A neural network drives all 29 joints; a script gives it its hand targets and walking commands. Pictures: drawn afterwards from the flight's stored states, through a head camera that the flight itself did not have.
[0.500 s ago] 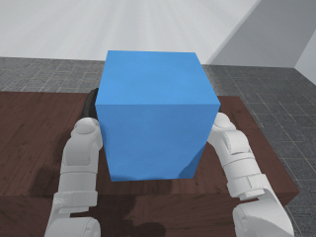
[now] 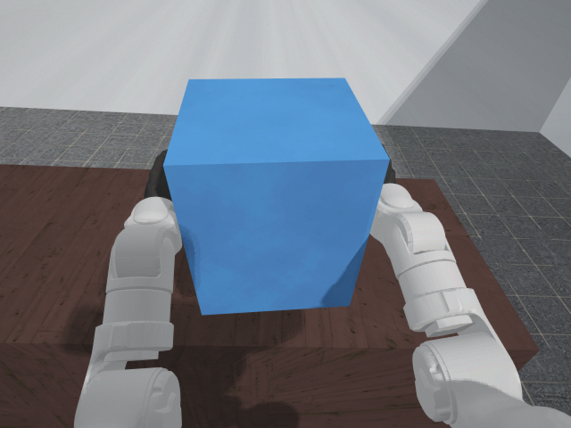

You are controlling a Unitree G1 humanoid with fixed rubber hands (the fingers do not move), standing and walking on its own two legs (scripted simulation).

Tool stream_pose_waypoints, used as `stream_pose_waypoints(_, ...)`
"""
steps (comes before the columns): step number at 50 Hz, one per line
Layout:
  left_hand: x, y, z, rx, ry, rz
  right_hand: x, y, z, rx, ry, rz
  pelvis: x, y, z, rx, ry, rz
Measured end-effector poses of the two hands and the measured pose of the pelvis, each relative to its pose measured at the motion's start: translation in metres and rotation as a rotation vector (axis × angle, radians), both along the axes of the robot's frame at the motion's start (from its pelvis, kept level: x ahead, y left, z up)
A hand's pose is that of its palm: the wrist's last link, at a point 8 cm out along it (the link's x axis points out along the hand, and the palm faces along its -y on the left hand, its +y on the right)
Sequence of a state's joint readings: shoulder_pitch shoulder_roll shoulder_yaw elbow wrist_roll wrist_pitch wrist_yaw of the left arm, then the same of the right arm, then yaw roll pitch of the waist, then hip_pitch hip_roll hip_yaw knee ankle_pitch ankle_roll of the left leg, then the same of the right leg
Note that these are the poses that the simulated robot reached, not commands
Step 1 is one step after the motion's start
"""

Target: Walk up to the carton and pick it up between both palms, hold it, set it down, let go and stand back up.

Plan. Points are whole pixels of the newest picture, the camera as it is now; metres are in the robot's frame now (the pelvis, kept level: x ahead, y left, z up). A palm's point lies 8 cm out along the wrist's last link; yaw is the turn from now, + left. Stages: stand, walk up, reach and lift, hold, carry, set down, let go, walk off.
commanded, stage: reach and lift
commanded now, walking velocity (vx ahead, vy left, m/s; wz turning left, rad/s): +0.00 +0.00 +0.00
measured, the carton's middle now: (272, 197) +0.37 +0.00 +0.19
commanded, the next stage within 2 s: hold in 0.24 s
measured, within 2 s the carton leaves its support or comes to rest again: neither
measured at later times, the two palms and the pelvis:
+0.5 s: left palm (159, 199) +0.36 +0.15 +0.20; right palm (384, 182) +0.37 -0.15 +0.22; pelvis +0.00 -0.01 +0.00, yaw +0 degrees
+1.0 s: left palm (152, 194) +0.35 +0.15 +0.21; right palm (385, 176) +0.36 -0.15 +0.23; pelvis +0.00 +0.00 +0.00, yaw +0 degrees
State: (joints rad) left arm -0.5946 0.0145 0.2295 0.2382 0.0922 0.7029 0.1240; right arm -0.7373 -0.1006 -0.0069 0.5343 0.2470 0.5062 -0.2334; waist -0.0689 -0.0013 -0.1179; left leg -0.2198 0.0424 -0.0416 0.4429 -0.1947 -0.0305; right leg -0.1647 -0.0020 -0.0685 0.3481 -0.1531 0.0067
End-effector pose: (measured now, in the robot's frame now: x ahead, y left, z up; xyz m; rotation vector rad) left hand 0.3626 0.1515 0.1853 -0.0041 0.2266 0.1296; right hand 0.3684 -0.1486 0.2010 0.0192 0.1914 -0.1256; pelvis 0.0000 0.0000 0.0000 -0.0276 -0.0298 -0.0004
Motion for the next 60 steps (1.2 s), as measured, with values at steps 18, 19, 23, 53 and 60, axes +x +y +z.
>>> stream_pose_waypoints(18,-0.001,-0.003,0.008,-0.010,-0.001,0.001,-0.001,-0.003,0.010,-0.012,-0.002,0.005,-0.003,-0.006,0.000,0.003,0.005,0.000)
stream_pose_waypoints(19,-0.002,-0.003,0.009,-0.009,-0.004,0.002,-0.001,-0.003,0.011,-0.013,-0.004,0.006,-0.002,-0.006,0.000,0.003,0.004,0.001)
stream_pose_waypoints(23,-0.005,-0.002,0.010,-0.018,-0.006,0.007,-0.002,-0.002,0.014,-0.007,-0.006,0.008,-0.002,-0.006,0.000,0.002,0.003,0.000)
stream_pose_waypoints(53,-0.014,0.002,0.027,-0.021,-0.017,0.008,-0.011,0.002,0.030,-0.010,-0.016,0.010,-0.003,-0.002,-0.001,-0.002,-0.024,-0.005)
stream_pose_waypoints(60,-0.013,0.001,0.026,-0.018,-0.012,0.007,-0.011,0.001,0.029,-0.011,-0.011,0.009,-0.004,-0.003,-0.001,-0.002,-0.023,-0.006)
